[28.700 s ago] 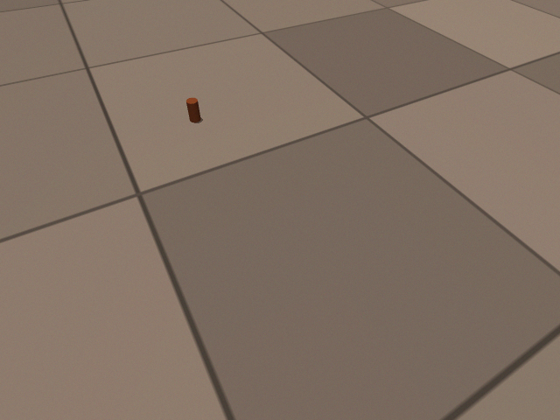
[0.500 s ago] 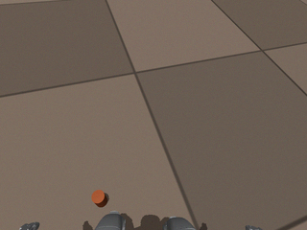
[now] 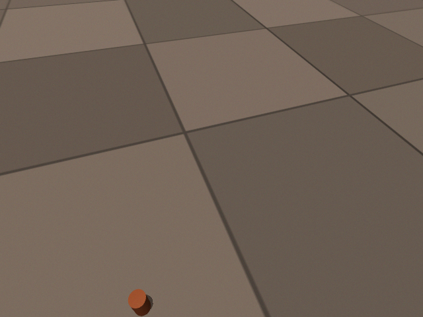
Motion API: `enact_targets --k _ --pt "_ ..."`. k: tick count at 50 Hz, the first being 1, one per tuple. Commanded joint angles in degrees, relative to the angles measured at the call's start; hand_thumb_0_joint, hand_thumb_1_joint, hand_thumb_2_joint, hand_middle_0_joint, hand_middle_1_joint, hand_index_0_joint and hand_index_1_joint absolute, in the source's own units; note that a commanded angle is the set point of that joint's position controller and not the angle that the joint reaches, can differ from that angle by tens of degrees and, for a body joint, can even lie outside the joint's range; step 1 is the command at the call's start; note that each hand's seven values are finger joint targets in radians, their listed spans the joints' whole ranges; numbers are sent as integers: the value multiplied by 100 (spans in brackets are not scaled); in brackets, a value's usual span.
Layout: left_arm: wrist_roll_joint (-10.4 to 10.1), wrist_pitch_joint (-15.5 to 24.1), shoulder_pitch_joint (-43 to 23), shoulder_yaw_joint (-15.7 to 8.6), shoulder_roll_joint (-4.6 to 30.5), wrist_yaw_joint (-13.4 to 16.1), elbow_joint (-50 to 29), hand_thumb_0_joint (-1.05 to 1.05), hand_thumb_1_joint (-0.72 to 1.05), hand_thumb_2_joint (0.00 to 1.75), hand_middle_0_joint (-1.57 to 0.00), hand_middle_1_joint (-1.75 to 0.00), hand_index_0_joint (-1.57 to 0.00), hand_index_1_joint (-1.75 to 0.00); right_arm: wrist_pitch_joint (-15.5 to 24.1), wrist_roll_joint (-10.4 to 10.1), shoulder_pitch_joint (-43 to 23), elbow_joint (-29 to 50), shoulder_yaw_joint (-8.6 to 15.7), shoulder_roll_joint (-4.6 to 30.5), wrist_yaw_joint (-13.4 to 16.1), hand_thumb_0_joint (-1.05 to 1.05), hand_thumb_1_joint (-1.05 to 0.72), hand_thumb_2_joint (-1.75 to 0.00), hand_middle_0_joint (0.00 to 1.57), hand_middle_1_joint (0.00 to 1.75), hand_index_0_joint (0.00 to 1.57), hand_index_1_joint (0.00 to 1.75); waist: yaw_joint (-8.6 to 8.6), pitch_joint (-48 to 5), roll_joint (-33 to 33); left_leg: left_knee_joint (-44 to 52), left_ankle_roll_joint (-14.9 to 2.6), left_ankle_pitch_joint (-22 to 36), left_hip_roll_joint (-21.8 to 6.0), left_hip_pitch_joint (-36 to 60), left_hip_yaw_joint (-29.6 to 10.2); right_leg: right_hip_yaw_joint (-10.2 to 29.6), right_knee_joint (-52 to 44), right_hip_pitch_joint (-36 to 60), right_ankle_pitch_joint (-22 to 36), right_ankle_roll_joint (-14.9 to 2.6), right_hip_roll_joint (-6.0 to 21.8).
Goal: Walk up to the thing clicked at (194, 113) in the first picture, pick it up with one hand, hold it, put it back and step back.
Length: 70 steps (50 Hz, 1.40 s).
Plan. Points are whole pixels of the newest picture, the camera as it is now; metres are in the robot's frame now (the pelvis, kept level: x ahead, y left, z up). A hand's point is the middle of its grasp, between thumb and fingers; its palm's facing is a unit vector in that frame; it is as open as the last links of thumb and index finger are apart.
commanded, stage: walk up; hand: left
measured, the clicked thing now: (140, 302) +0.32 +0.26 -0.69
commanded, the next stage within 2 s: none
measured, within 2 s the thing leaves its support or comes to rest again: neither
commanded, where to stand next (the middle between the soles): -0.01 +0.00 m, yaw +4 degrees
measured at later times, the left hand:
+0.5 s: hand out of the picture +0.10 +0.26 -0.15, palm faces +0.02 -0.94 -0.33, open 7.4 cm
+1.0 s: hand out of the picture +0.00 +0.24 -0.16, palm faces +0.04 -0.91 -0.42, open 7.4 cm
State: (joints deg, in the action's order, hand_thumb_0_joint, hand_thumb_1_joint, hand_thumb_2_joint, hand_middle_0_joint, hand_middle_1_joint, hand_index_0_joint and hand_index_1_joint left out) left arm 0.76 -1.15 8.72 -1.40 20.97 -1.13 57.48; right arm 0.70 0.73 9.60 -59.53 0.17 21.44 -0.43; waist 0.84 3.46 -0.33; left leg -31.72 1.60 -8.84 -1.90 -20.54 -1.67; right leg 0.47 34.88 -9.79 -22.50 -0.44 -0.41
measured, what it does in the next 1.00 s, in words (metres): shifts its weight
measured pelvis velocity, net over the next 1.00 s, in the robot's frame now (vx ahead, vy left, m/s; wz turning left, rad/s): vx -0.06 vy -0.04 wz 0.06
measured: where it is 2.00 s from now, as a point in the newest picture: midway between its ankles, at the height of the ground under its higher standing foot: outside the picture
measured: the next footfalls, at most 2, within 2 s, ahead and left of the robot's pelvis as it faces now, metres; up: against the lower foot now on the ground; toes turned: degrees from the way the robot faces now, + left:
left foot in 1.34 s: -0.04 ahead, +0.10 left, +0.00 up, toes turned +7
right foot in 1.66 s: +0.06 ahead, -0.13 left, +0.00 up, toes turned +7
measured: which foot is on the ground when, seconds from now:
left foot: down 0.00-0.96, up 0.98-1.00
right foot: down 0.00-1.00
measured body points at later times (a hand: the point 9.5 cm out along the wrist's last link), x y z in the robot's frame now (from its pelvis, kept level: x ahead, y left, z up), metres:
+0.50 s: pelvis +0.02 +0.00 +0.01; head +0.05 +0.01 +0.46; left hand +0.10 +0.31 -0.12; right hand +0.13 -0.30 -0.11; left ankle +0.09 +0.14 -0.73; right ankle -0.04 -0.12 -0.73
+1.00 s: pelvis -0.06 -0.04 -0.02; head +0.01 -0.06 +0.43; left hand -0.01 +0.28 -0.13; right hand +0.10 -0.36 -0.14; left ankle +0.08 +0.13 -0.71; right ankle -0.07 -0.15 -0.73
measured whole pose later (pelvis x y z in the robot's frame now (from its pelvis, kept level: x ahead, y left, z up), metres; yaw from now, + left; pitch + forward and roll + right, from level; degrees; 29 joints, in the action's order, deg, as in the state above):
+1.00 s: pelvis -0.06 -0.04 -0.02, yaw +3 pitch -2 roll +0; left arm 1.8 -3.5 8.8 -4.5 21.2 -1.1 53.6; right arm -3.5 1.5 1.8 -52.6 3.2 24.0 1.9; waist -0.8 10.0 -3.0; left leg -44.7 0.8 -19.9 0.9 -32.4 -9.5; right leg -0.8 43.9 -16.2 -26.1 -2.0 -1.4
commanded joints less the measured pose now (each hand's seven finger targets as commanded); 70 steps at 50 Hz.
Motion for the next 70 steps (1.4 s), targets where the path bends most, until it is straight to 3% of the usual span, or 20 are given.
enact_targets --k 1,11,21,32,34,37,40,43,46,48,49,50,53,58,63,66,67,68,69,70 --pt "-46 159 -240 -276 1178 56 -263 0 90 90 -20 -30 -20 -30 236 -15 -440 265 246 1302 65 0 -90 -90 20 30 20 30 -125 -170 -57 951 -368 -871 -512 501 -819 649 -1293 -502 -99 -345 575" --pt "-72 128 -437 -289 1193 85 -97 0 90 90 -20 -30 -20 -30 253 -75 -399 81 218 1244 135 0 -90 -90 20 30 20 30 -86 -744 46 612 -394 1265 -483 1068 -464 382 -1350 73 1434 -207 658" --pt "-66 74 -485 -281 1192 82 57 0 90 90 -20 -30 -20 -30 181 -56 -590 58 249 1281 150 0 -90 -90 20 30 20 30 -72 -597 -94 830 -416 775 -532 993 -669 288 -1412 50 1073 -196 617" --pt "-50 69 -527 -318 1225 117 60 0 90 90 -20 -30 -20 -30 128 -73 -675 65 253 1198 173 0 -90 -90 20 30 20 30 -70 -703 63 496 -434 1956 -427 1188 -394 117 -1411 252 1818 -144 691" --pt "-116 -122 -451 -384 1341 157 -141 0 90 90 -20 -30 -20 -30 -17 -98 -646 228 361 1454 223 0 -90 -90 20 30 20 30 -20 -346 14 53 -564 3530 -545 871 -501 -86 -576 -48 2845 -157 540" --pt "-125 -215 -301 -403 1207 151 -345 0 90 90 -20 -30 -20 -30 -72 -117 -426 391 489 1649 248 0 -90 -90 20 30 20 30 60 -914 -327 239 -1054 3499 -965 986 -1136 -131 418 -80 2156 -191 166" --pt "-70 -340 19 -449 1035 90 -513 0 90 90 -20 -30 -20 -30 -103 -11 -504 693 606 1820 290 0 -90 -90 20 30 20 30 51 -1335 -1143 996 -1665 2490 -1724 717 -2214 277 2141 -340 -1326 -136 -136" --pt "-89 -370 653 -535 1067 19 -461 0 90 90 -20 -30 -20 -30 -175 121 -1074 1100 642 1756 324 0 -90 -90 20 30 20 30 -298 -1156 -1039 906 -1316 653 -1376 -49 -1594 300 1793 -188 -994 -265 116" --pt "-5 -223 1157 -609 1123 67 -302 0 90 90 -20 -30 -20 -30 -281 97 -1443 1275 546 1316 249 0 -90 -90 20 30 20 30 -717 -775 -393 -268 -704 -427 -441 -454 -962 332 -810 -36 111 -255 330" --pt "224 -87 272 -835 1972 126 -789 0 90 90 -20 -30 -20 -30 -309 37 -750 1246 471 946 253 0 -90 -90 20 30 20 30 -317 -114 1213 -2255 -175 -2329 879 -1619 -585 2612 -1739 -522 326 -886 1977" --pt "224 -35 -46 -881 2202 149 -1016 0 90 90 -20 -30 -20 -30 -302 74 -564 1243 566 1190 268 0 -90 -90 20 30 20 30 -293 -164 1119 -2929 -158 -2586 678 -1316 -826 2972 -1785 -1113 506 -1561 2589" --pt "226 17 -206 -847 2168 164 -1072 0 90 90 -20 -30 -20 -30 -280 38 -571 1177 620 1379 258 0 -90 -90 20 30 20 30 -235 -150 1216 -3265 -188 -2433 580 -873 -916 3032 -1834 -1548 776 -1664 2587" --pt "199 165 -523 -752 1544 233 -1073 0 90 90 -20 -30 -20 -30 -262 -13 -130 993 660 1259 100 0 -90 -90 20 30 20 30 42 88 525 -3781 -104 -1402 771 -1036 -911 1339 -1334 -904 1344 -975 1430" --pt "175 368 787 -716 1391 235 -927 0 90 90 -20 -30 -20 -30 -135 72 -452 1143 490 1160 -7 0 -90 -90 20 30 20 30 -627 -258 850 -1730 -75 -1647 427 -1680 -544 1484 -1407 1624 528 -904 1421" --pt "76 392 1464 -788 1753 144 -936 0 90 90 -20 -30 -20 -30 57 140 -597 1328 532 1151 -128 0 -90 -90 20 30 20 30 -700 -43 1064 -326 -301 -2212 226 -943 -29 1473 -1238 1401 1352 -1172 1771" --pt "14 370 935 -628 1657 104 -1177 0 90 90 -20 -30 -20 -30 138 90 246 1081 577 958 -136 0 -90 -90 20 30 20 30 -79 -367 847 976 -427 -603 446 969 420 614 -511 235 2200 -805 1340" --pt "-10 370 706 -491 1329 102 -1299 0 90 90 -20 -30 -20 -30 173 95 715 941 665 1069 -96 0 -90 -90 20 30 20 30 222 -660 436 1104 -519 -277 345 2134 161 216 180 -588 2145 -523 1002" --pt "-61 391 623 -365 932 103 -1449 0 90 90 -20 -30 -20 -30 187 145 1095 919 805 1490 -53 0 -90 -90 20 30 20 30 433 -915 -776 1471 -840 -851 -655 3065 -1406 -281 1472 -1794 1227 -181 361" --pt "-39 355 371 -382 918 126 -1515 0 90 90 -20 -30 -20 -30 182 178 1090 988 857 1928 -27 0 -90 -90 20 30 20 30 487 -545 -1181 1746 -1455 -1461 -1776 2851 -2953 -307 1947 -2902 -1056 -81 -132" --pt "24 337 347 -489 1413 175 -1420 0 90 90 -20 -30 -20 -30 156 73 969 1028 887 1995 -30 0 -90 -90 20 30 20 30 465 -193 -727 1727 -1869 -1765 -2025 1953 -2942 367 2211 -2491 -1217 -125 298"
